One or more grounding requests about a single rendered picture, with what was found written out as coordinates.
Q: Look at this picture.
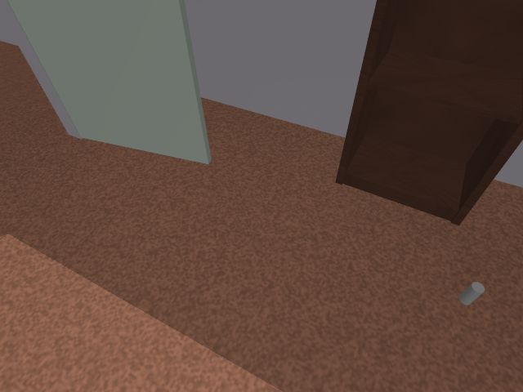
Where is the bookshelf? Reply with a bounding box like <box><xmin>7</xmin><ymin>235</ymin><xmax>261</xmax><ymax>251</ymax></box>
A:
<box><xmin>335</xmin><ymin>0</ymin><xmax>523</xmax><ymax>226</ymax></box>

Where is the can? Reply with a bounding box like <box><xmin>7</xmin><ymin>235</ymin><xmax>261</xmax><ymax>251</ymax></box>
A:
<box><xmin>459</xmin><ymin>282</ymin><xmax>485</xmax><ymax>305</ymax></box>

